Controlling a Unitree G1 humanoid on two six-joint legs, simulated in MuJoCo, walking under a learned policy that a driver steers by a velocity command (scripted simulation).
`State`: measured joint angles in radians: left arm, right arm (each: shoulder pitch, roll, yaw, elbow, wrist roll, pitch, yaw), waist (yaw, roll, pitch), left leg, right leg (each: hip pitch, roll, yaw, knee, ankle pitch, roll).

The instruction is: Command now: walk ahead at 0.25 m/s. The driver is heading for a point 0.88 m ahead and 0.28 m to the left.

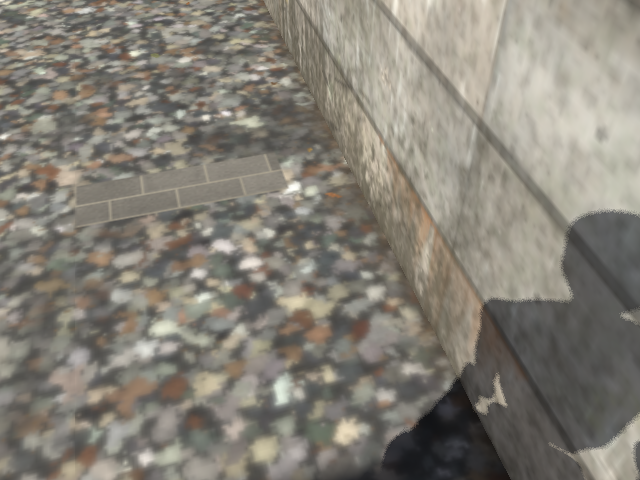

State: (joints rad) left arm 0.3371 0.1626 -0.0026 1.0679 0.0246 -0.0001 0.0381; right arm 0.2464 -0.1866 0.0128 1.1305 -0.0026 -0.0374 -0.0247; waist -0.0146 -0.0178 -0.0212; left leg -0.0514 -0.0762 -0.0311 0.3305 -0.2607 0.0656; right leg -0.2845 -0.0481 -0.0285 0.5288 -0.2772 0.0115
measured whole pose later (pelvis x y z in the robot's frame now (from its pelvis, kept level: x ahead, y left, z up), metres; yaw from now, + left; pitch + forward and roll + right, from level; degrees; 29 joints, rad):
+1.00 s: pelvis +0.46 +0.09 +0.00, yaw +17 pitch +0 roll -1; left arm 0.12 0.23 0.04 0.79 0.03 -0.02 0.02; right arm 0.36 -0.25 -0.07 0.89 0.00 -0.08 0.02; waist -0.05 -0.03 0.07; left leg -0.14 -0.16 -0.08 0.30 -0.15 0.15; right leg -0.62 -0.10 0.05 1.03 -0.18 0.00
